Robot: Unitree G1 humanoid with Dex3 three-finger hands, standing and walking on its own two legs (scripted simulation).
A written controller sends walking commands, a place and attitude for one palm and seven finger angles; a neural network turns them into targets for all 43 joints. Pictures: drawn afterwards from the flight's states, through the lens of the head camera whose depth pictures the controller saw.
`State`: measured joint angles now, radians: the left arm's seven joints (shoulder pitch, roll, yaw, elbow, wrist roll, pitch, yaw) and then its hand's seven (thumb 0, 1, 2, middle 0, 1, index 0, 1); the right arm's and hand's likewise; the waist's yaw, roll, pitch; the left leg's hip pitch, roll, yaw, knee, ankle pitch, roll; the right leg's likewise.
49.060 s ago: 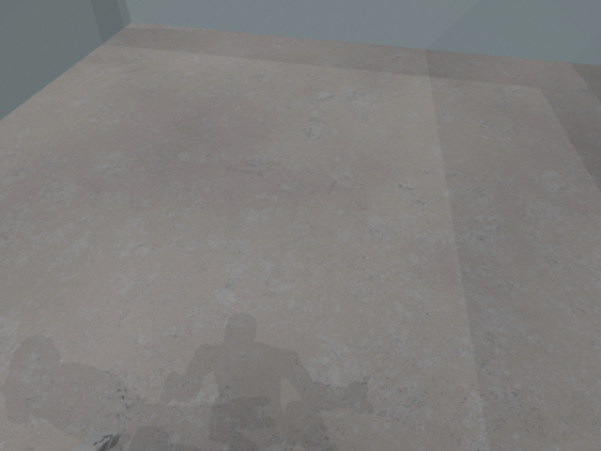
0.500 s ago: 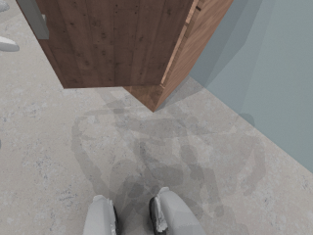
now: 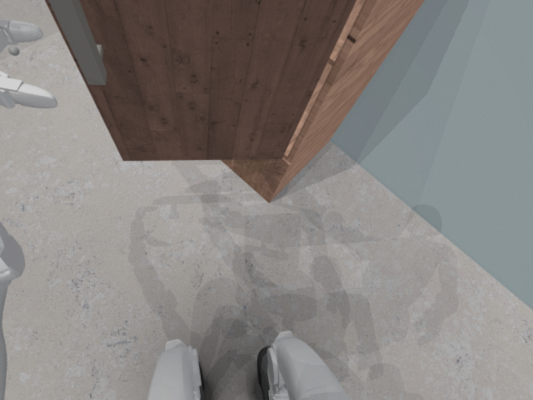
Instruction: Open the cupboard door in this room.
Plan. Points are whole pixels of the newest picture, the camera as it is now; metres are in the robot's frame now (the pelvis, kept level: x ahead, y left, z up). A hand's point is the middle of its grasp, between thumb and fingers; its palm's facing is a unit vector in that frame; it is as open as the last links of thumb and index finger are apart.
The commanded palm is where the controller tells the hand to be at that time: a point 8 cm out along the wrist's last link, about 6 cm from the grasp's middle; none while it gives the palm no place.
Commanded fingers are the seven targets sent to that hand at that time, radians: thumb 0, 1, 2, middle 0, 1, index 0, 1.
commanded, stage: move the hooked fingers beside the handle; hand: left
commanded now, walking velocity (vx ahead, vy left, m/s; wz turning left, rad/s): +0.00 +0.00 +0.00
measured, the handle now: (81, 24) +0.61 +0.19 +0.08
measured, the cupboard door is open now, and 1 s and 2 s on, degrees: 47 47 47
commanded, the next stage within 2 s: slide the fingers in behind the handle in 1.04 s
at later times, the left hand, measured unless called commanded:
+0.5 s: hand (11, 56) +0.55 +0.25 +0.08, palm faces -0.02 -1.00 -0.01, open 14.0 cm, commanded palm +0.55 +0.27 +0.08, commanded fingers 0.00 -0.50 0.30 -0.30 -1.20 -0.30 -1.20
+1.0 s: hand (15, 52) +0.56 +0.25 +0.08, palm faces -0.01 -1.00 -0.02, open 14.0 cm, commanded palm +0.55 +0.27 +0.08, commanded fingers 0.00 -0.50 0.30 -0.30 -1.20 -0.30 -1.20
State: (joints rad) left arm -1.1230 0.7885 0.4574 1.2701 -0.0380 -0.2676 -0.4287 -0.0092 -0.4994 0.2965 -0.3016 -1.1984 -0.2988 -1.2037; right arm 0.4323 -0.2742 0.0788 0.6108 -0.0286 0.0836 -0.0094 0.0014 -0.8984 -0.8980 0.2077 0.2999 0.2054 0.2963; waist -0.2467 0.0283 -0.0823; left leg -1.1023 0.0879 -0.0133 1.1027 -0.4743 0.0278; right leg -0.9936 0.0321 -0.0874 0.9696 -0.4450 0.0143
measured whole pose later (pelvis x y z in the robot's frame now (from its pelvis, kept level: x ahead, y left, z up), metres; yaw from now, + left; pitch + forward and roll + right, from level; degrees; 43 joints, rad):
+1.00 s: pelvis -0.01 +0.00 -0.01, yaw -1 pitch +28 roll -7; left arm -1.16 0.85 0.49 1.28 -0.02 -0.26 -0.43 -0.01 -0.50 0.30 -0.30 -1.20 -0.30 -1.20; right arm 0.45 -0.26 0.10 0.62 -0.03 0.08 -0.01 0.00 -0.90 -0.90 0.21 0.30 0.20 0.30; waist -0.27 0.04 -0.07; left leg -1.17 0.09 -0.01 1.15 -0.48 0.03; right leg -1.07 0.04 -0.08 1.02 -0.44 0.02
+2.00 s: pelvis -0.01 -0.01 -0.01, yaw +0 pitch +27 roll -5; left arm -1.14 0.70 0.44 1.30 -0.02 -0.31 -0.30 -0.01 -0.50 0.30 -0.30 -1.20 -0.30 -1.20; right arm 0.43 -0.27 0.08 0.62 -0.04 0.06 0.01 0.00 -0.90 -0.90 0.21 0.30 0.20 0.30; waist -0.27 0.04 -0.08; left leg -1.14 0.09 -0.01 1.14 -0.47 0.02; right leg -1.05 0.04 -0.07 1.03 -0.45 0.01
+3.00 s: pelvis -0.01 -0.01 -0.01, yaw +0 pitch +26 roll -5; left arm -1.12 0.61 0.40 1.28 -0.02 -0.34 -0.23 -0.01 -0.40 0.34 -0.31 -1.21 -0.31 -1.21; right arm 0.42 -0.27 0.06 0.63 -0.04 0.05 0.02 0.00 -0.90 -0.90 0.20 0.30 0.20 0.30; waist -0.25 0.04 -0.09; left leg -1.11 0.08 -0.01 1.12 -0.47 0.01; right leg -1.02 0.03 -0.07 1.03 -0.46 0.00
